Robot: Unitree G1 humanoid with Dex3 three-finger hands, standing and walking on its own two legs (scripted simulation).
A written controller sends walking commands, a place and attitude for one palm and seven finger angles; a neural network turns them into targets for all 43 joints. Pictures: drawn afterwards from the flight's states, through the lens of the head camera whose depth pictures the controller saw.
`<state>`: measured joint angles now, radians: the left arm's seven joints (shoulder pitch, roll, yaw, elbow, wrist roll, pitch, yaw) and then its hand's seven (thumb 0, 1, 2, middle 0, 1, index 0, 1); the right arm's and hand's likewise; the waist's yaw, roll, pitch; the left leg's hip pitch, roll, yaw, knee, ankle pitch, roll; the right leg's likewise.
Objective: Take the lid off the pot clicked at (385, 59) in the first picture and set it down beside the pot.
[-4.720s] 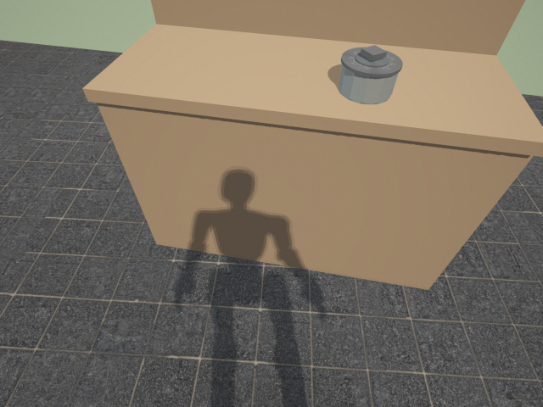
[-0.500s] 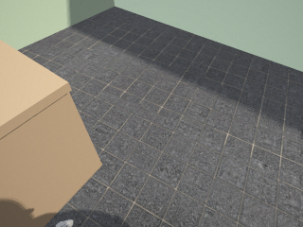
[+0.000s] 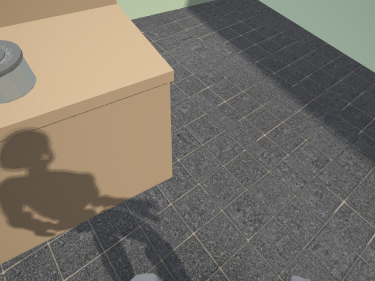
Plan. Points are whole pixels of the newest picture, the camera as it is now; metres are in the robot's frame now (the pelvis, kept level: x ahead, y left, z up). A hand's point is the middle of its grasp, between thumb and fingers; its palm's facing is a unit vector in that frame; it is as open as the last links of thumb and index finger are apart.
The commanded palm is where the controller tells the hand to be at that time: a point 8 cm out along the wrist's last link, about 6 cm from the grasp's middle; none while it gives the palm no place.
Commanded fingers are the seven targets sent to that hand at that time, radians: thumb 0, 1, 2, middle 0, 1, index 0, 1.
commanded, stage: turn to face it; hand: left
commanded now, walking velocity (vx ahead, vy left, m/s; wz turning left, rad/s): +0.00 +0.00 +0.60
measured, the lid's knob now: out of the picture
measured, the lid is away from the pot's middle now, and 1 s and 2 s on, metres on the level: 0.00 0.00 0.00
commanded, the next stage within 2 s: take the last steps up to it in 0.86 s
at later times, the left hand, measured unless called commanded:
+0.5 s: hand out of the picture +0.10 +0.27 -0.14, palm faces +0.29 -0.92 -0.25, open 7.4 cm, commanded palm none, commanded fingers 0.00 0.90 0.90 -0.20 -0.30 -0.20 -0.30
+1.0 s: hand out of the picture -0.02 +0.17 -0.14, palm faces +0.54 -0.79 -0.28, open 7.4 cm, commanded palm none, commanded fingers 0.00 0.90 0.90 -0.20 -0.30 -0.20 -0.30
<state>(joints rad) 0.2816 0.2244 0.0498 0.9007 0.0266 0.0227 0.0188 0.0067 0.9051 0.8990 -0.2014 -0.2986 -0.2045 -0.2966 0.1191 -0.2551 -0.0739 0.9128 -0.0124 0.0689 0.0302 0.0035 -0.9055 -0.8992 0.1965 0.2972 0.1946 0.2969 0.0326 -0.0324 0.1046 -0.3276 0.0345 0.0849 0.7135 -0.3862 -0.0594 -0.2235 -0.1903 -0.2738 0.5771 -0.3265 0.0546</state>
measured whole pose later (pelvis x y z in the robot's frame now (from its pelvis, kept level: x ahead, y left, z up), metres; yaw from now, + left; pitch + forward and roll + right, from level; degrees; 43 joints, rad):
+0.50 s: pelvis +0.02 +0.03 +0.01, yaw +17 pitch +1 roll -1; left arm 0.09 0.25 0.06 0.87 0.00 0.06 0.03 0.01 0.91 0.90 -0.20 -0.30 -0.20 -0.30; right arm 0.28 -0.20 -0.05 0.94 -0.02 0.03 -0.01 0.00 -0.90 -0.90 0.20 0.30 0.20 0.30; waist -0.04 -0.02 0.06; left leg -0.20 -0.11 -0.15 0.45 -0.24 0.07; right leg -0.45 -0.05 0.04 0.94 -0.39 0.10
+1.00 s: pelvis +0.04 -0.02 +0.01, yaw +31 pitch -1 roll +2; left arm 0.27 0.18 0.03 0.92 0.02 0.00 0.03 0.01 0.91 0.90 -0.20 -0.30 -0.20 -0.30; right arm 0.17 -0.27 -0.07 0.96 -0.02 0.08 0.01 0.00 -0.91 -0.90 0.20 0.30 0.19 0.30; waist 0.02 0.02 0.08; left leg -0.39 0.02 -0.03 0.94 -0.44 -0.06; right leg -0.18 -0.08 -0.14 0.47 -0.27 -0.03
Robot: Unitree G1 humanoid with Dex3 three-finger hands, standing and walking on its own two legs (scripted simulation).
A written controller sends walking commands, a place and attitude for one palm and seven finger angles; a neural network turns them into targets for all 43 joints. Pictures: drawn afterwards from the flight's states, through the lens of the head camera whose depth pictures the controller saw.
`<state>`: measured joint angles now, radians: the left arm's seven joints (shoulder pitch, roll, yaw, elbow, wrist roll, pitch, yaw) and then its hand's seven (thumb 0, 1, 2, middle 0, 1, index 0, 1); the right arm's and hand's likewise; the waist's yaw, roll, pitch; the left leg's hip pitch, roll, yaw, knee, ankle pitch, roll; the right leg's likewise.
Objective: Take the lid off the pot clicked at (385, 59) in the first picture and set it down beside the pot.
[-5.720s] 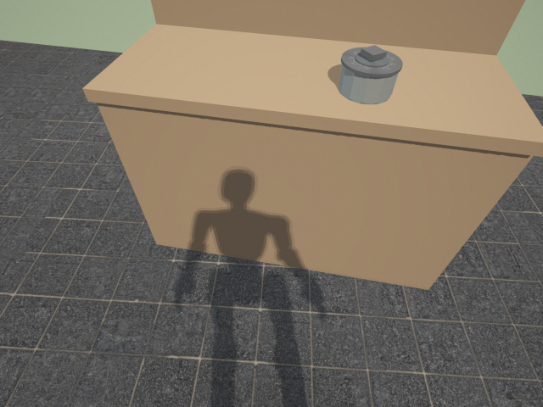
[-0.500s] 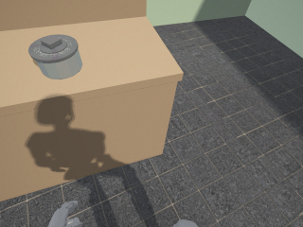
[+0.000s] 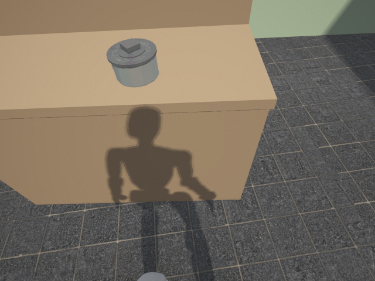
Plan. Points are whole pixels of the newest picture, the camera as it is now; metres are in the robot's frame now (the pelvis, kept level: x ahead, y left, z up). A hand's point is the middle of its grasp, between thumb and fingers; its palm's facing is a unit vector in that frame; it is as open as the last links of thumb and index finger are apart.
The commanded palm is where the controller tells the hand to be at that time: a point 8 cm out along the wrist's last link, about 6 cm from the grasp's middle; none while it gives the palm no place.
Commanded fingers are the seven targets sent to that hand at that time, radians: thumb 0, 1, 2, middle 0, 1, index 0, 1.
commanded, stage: take the last steps up to it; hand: left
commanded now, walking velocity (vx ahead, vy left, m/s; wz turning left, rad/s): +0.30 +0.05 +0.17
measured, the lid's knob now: (130, 45) +0.73 +0.23 +0.12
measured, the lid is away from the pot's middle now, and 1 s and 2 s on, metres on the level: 0.00 0.00 0.00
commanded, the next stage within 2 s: come to a stop and stand still in 0.70 s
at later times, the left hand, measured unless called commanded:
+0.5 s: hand out of the picture +0.11 +0.24 -0.18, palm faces +0.10 -0.98 -0.18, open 7.4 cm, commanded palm none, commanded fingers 0.00 0.90 0.90 -0.20 -0.30 -0.20 -0.30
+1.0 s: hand (131, 224) +0.27 +0.19 -0.16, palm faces +0.09 -0.96 -0.25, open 7.2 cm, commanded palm none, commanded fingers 0.00 0.90 0.90 -0.20 -0.30 -0.20 -0.30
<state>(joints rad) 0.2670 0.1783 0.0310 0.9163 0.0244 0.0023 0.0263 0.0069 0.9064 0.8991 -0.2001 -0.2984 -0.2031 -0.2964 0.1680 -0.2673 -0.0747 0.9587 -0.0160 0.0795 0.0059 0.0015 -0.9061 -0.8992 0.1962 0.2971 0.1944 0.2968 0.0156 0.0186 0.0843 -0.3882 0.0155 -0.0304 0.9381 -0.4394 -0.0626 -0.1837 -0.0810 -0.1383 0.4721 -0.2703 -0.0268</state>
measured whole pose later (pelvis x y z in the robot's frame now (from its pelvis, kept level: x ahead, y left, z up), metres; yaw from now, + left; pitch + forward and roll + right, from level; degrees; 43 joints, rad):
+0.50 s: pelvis +0.08 +0.05 +0.00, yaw +3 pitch -2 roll +1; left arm 0.26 0.20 0.05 1.02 0.02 0.01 -0.02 0.01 0.91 0.90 -0.19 -0.30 -0.20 -0.30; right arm 0.42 -0.16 -0.01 1.07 -0.01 -0.05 -0.03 0.00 -0.92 -0.90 0.20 0.30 0.20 0.30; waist 0.01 -0.05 0.03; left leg 0.09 -0.07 0.03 0.25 -0.31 0.06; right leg -0.61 -0.11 -0.05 1.00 -0.19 0.03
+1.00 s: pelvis +0.23 +0.01 +0.00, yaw +2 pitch -1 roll +1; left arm 0.23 0.14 0.03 1.02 0.02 -0.02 0.03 0.00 0.94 0.90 -0.20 -0.30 -0.20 -0.30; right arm 0.23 -0.18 -0.05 1.03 -0.01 0.02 -0.03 0.01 -0.93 -0.90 0.20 0.30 0.20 0.30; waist 0.01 0.04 0.03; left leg -0.45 0.06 0.00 0.87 -0.35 -0.05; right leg -0.25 0.00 -0.11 0.45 -0.18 -0.08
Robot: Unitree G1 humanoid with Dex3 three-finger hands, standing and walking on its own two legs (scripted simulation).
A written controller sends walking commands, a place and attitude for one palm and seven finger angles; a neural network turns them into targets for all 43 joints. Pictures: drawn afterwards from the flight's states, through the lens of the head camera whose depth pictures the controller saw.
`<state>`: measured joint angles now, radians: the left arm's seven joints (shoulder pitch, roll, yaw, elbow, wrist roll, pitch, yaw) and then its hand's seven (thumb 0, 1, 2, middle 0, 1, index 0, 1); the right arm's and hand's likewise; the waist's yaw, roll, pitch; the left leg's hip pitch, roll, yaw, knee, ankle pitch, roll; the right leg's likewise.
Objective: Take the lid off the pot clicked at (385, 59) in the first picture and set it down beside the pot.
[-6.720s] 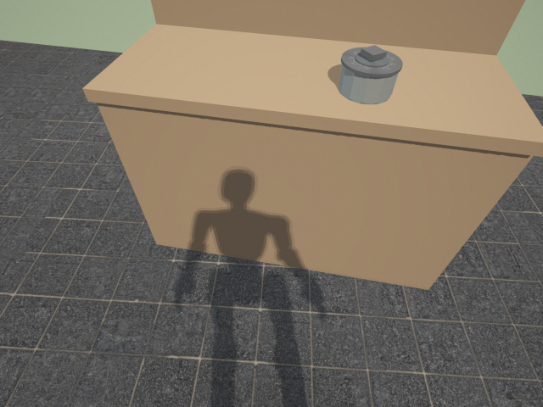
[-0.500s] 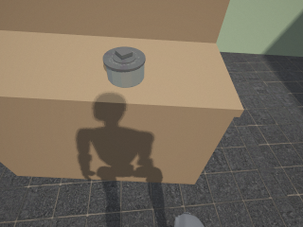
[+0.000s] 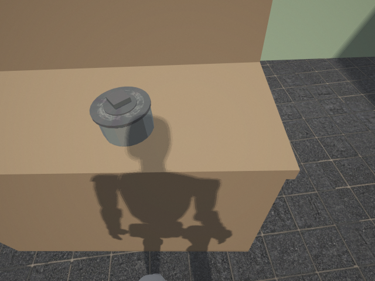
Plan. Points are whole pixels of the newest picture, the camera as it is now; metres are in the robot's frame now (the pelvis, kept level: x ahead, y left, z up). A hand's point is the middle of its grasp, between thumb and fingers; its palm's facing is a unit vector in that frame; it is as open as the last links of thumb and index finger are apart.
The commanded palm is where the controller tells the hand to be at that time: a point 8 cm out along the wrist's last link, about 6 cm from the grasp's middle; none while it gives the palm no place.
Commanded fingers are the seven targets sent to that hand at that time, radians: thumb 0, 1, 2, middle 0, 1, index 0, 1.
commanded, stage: come to a stop and stand still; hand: left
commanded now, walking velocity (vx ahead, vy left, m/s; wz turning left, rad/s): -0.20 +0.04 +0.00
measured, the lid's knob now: (118, 98) +0.51 +0.21 +0.12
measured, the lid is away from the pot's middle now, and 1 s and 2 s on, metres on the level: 0.00 0.00 0.00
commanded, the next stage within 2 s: look again from close up in 0.96 s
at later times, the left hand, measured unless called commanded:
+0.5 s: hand out of the picture -0.01 +0.23 -0.18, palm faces +0.03 -0.97 -0.24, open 7.4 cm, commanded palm none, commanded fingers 0.00 0.90 0.90 -0.20 -0.30 -0.20 -0.30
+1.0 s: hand out of the picture -0.03 +0.15 -0.18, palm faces +0.05 -0.98 -0.18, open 7.3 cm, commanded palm none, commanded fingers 0.00 0.90 0.90 -0.20 -0.30 -0.20 -0.30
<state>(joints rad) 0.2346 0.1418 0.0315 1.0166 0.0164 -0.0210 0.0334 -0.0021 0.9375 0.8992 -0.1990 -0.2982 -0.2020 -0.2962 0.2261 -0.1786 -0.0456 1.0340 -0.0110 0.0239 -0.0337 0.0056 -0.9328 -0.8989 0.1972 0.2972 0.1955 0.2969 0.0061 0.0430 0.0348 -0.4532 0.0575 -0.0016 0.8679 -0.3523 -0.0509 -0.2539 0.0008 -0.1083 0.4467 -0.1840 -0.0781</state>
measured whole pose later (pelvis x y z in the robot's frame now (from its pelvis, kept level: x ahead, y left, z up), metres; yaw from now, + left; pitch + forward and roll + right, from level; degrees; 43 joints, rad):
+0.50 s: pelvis -0.02 +0.03 +0.00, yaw -2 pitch -1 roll +1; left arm 0.27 0.21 0.05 1.05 0.01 0.05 0.02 0.01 0.91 0.90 -0.20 -0.30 -0.20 -0.30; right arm 0.16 -0.15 -0.02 1.02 -0.03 0.02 -0.04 0.00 -0.91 -0.90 0.20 0.30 0.20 0.30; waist 0.01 -0.02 0.04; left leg -0.25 0.02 0.04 0.44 -0.18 0.00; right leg -0.26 -0.03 0.00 0.74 -0.46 0.03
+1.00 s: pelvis -0.03 -0.02 +0.00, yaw +0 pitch -2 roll +0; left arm 0.28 0.12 0.02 1.13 0.00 0.00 0.03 0.01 0.92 0.90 -0.20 -0.30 -0.20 -0.30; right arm 0.33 -0.14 -0.01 1.18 -0.01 0.02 -0.04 0.00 -0.91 -0.90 0.20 0.30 0.20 0.30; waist -0.02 0.02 0.05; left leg -0.22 0.07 -0.04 0.44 -0.18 -0.07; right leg -0.08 0.04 -0.06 0.42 -0.30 -0.05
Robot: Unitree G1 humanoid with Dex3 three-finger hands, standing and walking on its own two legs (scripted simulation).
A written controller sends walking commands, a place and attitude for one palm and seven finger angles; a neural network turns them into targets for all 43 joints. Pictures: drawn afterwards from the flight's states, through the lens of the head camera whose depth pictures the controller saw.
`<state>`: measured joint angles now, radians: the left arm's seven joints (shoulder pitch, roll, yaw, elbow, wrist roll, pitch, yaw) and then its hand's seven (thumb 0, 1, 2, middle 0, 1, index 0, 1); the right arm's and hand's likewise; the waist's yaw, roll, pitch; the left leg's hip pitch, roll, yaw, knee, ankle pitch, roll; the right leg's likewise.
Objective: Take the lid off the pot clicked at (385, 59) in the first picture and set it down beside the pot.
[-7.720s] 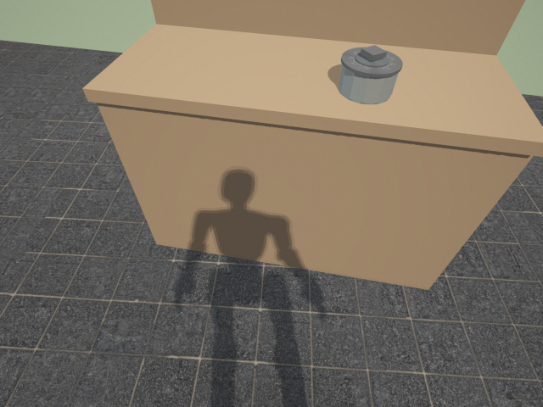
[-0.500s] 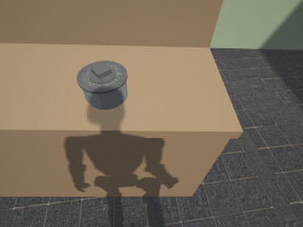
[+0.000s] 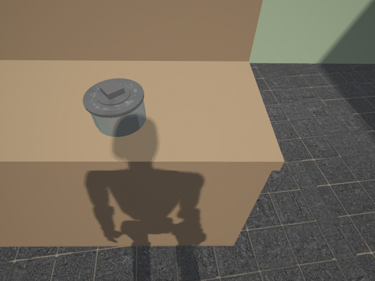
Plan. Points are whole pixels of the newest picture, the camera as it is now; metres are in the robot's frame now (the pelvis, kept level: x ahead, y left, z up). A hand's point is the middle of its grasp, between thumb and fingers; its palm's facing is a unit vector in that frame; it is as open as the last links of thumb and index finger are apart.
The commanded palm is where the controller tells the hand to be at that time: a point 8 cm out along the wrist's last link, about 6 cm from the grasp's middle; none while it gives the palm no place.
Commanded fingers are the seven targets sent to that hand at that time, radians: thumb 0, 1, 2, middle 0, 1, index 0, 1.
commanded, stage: look again from close up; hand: left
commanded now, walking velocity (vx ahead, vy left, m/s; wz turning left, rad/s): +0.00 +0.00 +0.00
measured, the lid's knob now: (112, 89) +0.54 +0.22 +0.12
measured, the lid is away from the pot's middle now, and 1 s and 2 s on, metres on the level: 0.00 0.00 0.00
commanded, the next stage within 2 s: lift the closed hand beside the body in 1.48 s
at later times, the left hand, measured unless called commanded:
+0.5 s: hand out of the picture +0.02 +0.26 -0.19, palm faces +0.01 -0.98 -0.21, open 7.4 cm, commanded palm none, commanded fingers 0.00 0.90 0.90 -0.20 -0.30 -0.20 -0.30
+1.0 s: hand out of the picture -0.01 +0.26 -0.19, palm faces -0.02 -0.98 -0.19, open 7.4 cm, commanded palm none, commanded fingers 0.00 0.90 0.90 -0.20 -0.30 -0.20 -0.30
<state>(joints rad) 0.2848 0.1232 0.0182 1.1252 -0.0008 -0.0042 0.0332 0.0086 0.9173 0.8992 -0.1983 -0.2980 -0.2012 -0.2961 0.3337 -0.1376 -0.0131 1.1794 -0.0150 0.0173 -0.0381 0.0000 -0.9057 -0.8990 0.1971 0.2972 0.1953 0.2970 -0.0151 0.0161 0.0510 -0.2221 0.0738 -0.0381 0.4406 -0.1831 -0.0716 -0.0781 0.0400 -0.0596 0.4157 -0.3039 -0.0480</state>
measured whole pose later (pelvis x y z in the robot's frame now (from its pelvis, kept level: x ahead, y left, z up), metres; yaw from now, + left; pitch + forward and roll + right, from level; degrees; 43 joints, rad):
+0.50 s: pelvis +0.00 +0.07 -0.01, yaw -2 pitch -1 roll -1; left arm 0.30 0.20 0.01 1.02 0.02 0.00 0.05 0.00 0.91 0.90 -0.20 -0.30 -0.20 -0.30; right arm 0.20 -0.16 -0.01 1.00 -0.01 0.00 -0.02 0.00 -0.92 -0.90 0.20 0.30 0.20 0.30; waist 0.02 -0.02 0.03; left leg -0.30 -0.02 0.04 0.59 -0.28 0.06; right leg -0.16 -0.04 0.00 0.52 -0.34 0.04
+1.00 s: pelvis +0.00 +0.08 +0.00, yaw -2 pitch +0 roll +0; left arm 0.31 0.19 -0.01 1.06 0.01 0.00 0.04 0.01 0.91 0.90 -0.20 -0.30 -0.20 -0.30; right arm 0.21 -0.17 0.00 1.07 0.00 0.00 -0.02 0.00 -0.91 -0.90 0.20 0.30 0.20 0.30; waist 0.02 -0.04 0.06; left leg -0.26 -0.05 0.06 0.50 -0.23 0.07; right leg -0.14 -0.07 0.01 0.46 -0.31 0.07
